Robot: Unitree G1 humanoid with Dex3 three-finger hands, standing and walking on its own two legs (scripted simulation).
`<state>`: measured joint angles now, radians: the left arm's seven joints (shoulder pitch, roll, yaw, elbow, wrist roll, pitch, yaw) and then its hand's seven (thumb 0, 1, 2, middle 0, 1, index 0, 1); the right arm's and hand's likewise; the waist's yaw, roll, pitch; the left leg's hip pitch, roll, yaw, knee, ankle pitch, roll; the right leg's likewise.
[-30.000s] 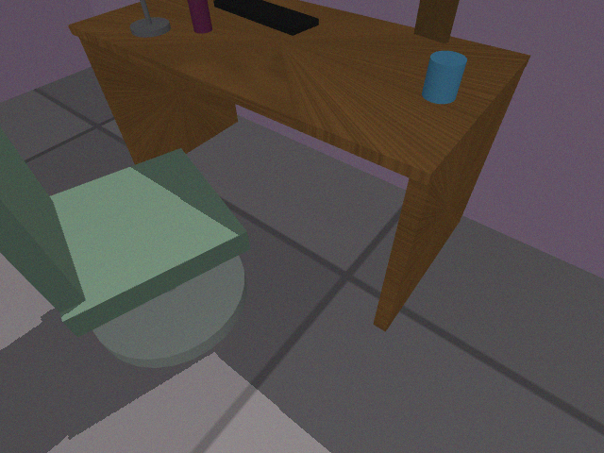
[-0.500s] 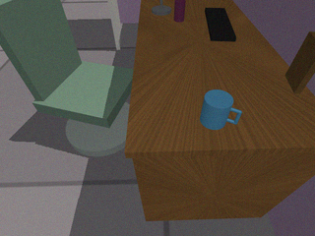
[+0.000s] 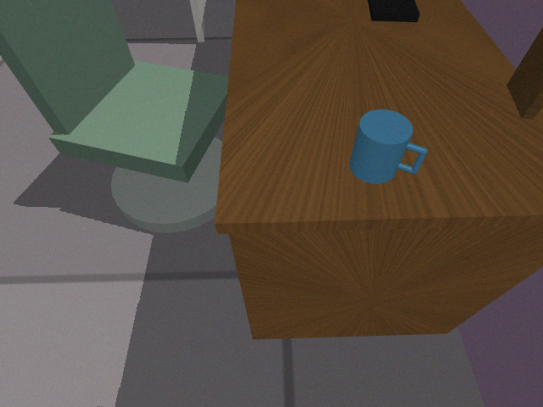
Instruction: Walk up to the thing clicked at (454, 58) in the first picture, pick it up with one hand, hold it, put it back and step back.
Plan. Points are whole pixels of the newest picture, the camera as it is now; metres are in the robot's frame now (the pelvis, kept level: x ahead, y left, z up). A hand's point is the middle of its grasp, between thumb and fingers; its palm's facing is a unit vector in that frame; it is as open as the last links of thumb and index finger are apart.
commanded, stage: step back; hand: right
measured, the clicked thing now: (387, 150) +0.54 -0.18 +0.03
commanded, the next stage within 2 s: none
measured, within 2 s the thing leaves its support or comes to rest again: neither
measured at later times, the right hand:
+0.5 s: hand out of the picture -0.03 -0.23 -0.14, palm faces +0.06 +0.90 -0.43, open 7.4 cm
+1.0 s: hand out of the picture -0.15 -0.24 -0.15, palm faces -0.04 +0.91 -0.42, open 7.4 cm
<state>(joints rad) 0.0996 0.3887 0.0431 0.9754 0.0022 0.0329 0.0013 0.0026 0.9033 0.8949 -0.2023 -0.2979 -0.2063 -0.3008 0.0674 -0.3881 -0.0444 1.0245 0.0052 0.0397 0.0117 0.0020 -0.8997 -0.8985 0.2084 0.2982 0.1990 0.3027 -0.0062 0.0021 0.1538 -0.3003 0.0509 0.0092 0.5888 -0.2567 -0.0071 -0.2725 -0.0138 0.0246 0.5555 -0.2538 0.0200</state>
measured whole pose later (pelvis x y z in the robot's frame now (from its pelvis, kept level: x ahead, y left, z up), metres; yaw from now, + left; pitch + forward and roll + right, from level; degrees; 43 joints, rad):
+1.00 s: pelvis -0.22 +0.03 -0.01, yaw -1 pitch -3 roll +1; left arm 0.09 0.39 0.06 0.76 0.02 0.07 0.00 0.00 0.90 0.89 -0.20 -0.30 -0.21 -0.30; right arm 0.18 -0.37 -0.04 0.88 -0.03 0.02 0.00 0.00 -0.90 -0.90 0.21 0.30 0.20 0.30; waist 0.00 -0.05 0.20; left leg -0.26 -0.05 -0.01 0.66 -0.35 0.03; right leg -0.43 0.00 0.04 0.79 -0.40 -0.01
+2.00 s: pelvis -0.57 -0.02 -0.01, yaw -4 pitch -2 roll -1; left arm 0.18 0.39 0.06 0.88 0.03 0.04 0.00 0.00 0.90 0.89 -0.20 -0.30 -0.21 -0.30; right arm 0.10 -0.39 -0.04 0.82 -0.03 0.05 0.01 0.00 -0.90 -0.90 0.21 0.30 0.20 0.30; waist 0.03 0.02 0.15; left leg -0.44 0.08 0.01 0.67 -0.20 -0.01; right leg -0.20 0.04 0.04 0.64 -0.41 -0.01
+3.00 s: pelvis -0.57 -0.01 +0.00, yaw +1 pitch -2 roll -1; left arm 0.13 0.38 0.02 1.02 0.00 -0.01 0.00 0.00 0.90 0.89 -0.20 -0.30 -0.21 -0.30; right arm 0.07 -0.33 -0.02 1.04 -0.02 -0.01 0.01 0.00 -0.90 -0.90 0.21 0.30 0.20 0.30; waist 0.03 -0.02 0.09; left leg -0.29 0.04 0.02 0.59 -0.26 -0.01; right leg -0.19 -0.01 -0.01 0.56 -0.33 0.01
